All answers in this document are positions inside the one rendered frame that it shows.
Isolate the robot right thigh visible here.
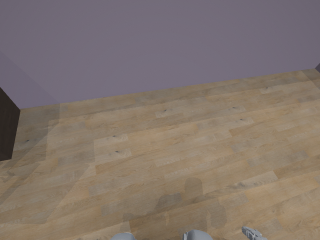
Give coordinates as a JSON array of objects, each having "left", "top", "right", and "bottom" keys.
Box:
[{"left": 182, "top": 229, "right": 213, "bottom": 240}]

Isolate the cupboard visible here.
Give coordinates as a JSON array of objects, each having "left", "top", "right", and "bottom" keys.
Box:
[{"left": 0, "top": 87, "right": 21, "bottom": 161}]

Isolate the right robot hand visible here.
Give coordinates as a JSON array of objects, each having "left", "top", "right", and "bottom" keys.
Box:
[{"left": 241, "top": 226, "right": 268, "bottom": 240}]

